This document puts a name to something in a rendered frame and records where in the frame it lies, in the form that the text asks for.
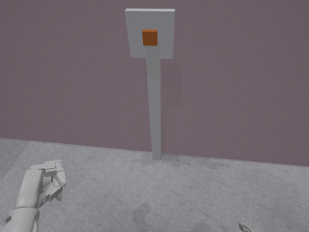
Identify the left robot hand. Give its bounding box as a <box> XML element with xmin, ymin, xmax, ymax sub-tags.
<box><xmin>14</xmin><ymin>159</ymin><xmax>67</xmax><ymax>210</ymax></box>

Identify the right robot hand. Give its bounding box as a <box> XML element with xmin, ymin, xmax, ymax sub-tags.
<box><xmin>239</xmin><ymin>222</ymin><xmax>259</xmax><ymax>232</ymax></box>

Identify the left robot forearm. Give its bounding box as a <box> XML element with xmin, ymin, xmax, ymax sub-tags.
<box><xmin>0</xmin><ymin>207</ymin><xmax>40</xmax><ymax>232</ymax></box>

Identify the panel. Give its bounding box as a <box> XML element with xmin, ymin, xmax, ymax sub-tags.
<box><xmin>125</xmin><ymin>8</ymin><xmax>176</xmax><ymax>160</ymax></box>

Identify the button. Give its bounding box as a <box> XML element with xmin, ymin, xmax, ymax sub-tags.
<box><xmin>142</xmin><ymin>29</ymin><xmax>157</xmax><ymax>46</ymax></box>

